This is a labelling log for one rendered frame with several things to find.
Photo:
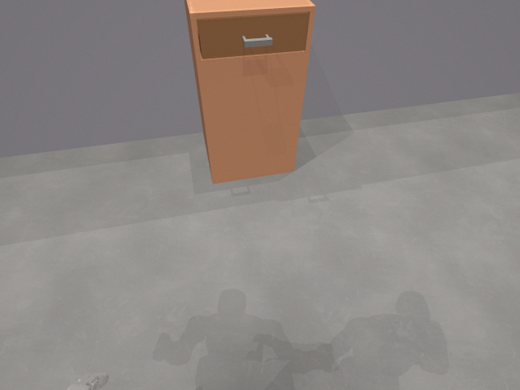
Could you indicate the cabinet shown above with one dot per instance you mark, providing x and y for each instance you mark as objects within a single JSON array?
[{"x": 250, "y": 105}]

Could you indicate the left robot hand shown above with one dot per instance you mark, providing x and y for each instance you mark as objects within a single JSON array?
[{"x": 90, "y": 382}]

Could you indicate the drawer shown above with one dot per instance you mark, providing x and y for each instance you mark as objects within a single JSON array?
[{"x": 222, "y": 36}]

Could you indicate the handle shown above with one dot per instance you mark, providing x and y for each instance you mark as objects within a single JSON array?
[{"x": 267, "y": 41}]

